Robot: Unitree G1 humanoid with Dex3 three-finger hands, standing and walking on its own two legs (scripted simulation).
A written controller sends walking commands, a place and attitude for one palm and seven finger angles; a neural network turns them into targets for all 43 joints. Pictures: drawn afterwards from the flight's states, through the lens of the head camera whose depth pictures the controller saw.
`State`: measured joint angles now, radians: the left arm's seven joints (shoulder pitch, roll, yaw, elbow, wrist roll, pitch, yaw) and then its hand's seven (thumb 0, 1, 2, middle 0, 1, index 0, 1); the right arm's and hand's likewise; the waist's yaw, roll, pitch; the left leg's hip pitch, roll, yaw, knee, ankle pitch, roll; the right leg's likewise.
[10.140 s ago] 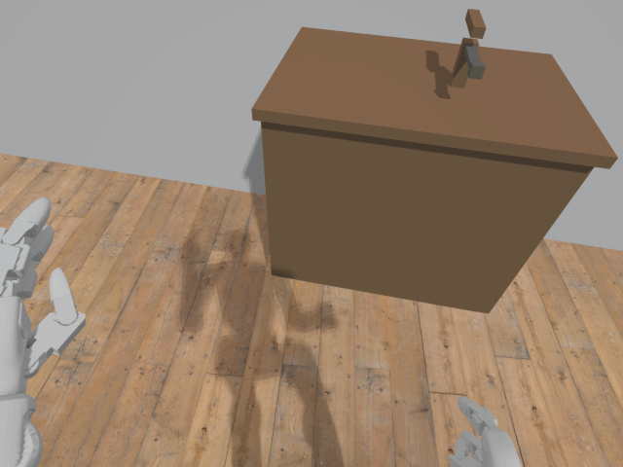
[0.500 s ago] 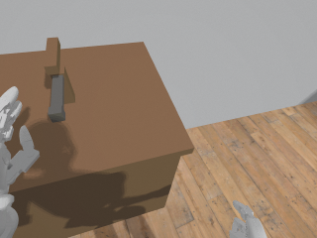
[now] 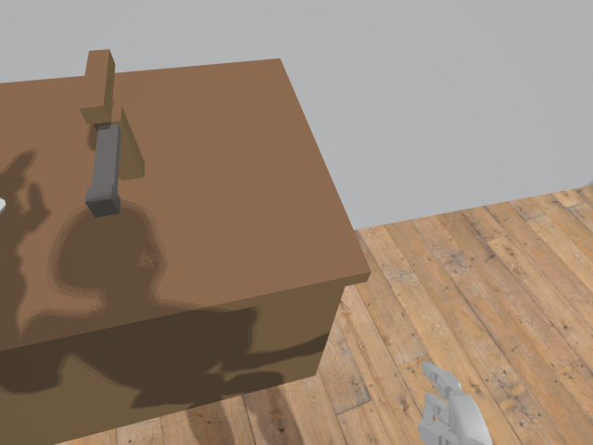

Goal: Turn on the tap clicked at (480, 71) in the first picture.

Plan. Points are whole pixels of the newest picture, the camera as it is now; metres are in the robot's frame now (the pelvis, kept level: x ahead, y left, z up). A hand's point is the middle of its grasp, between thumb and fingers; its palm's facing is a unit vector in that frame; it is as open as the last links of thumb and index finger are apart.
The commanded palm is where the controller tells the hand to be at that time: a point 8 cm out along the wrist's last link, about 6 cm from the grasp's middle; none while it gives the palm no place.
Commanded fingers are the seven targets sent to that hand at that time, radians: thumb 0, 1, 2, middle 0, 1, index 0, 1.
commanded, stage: come to a stop and stand still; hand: left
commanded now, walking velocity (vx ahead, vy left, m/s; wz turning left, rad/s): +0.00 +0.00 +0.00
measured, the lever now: (103, 200) +0.34 +0.28 +0.13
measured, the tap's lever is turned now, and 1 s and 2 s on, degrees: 0 0 0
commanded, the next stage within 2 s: look again from close up in 0.84 s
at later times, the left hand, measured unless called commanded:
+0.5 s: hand (15, 298) +0.20 +0.27 +0.18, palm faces +0.41 -0.83 -0.38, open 7.4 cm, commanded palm +0.14 +0.30 +0.18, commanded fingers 0.00 0.90 0.90 -0.20 -0.30 -0.20 -0.30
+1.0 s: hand out of the picture +0.18 +0.28 +0.18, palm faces +0.41 -0.84 -0.36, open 7.4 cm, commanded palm +0.12 +0.30 +0.18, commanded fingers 0.00 0.90 0.90 -0.20 -0.30 -0.20 -0.30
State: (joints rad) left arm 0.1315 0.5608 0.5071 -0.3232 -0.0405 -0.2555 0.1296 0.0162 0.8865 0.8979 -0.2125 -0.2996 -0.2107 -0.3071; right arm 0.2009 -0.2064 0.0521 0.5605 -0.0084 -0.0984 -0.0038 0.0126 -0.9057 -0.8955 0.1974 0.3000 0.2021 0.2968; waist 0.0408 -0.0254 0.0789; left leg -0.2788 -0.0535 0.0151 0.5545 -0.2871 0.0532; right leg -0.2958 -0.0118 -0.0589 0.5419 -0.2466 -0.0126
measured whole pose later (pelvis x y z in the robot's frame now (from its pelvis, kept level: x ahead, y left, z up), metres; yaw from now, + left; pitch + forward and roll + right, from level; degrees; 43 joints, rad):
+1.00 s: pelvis -0.03 +0.01 +0.00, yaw +3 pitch +0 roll -1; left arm 0.39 0.43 0.36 -0.44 -0.10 -0.28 0.10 0.02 0.89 0.90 -0.21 -0.30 -0.21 -0.31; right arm 0.21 -0.22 0.01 0.62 0.02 -0.15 0.03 0.01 -0.90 -0.90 0.20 0.30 0.20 0.30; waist 0.04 -0.02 0.07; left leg -0.29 -0.08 -0.02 0.52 -0.22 0.07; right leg -0.28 -0.04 -0.10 0.49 -0.20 0.01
